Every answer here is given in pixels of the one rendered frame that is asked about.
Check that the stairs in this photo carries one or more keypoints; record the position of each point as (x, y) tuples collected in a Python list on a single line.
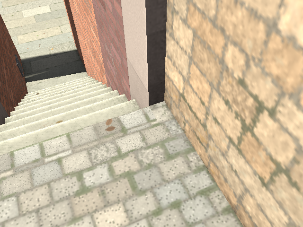
[(60, 109)]

